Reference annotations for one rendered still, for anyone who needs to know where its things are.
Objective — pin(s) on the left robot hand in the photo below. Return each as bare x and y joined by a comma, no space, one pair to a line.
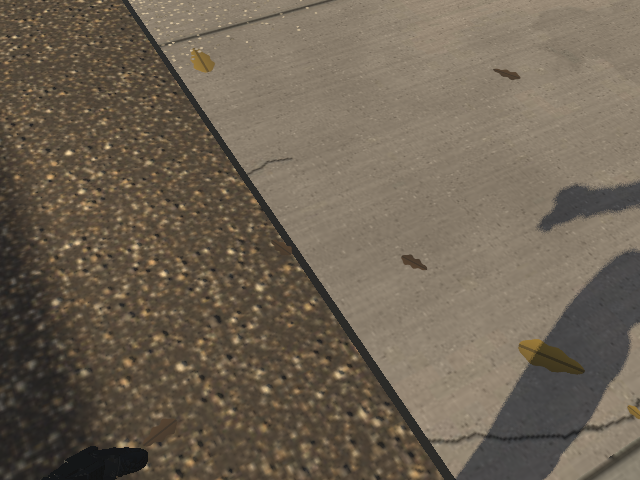
105,464

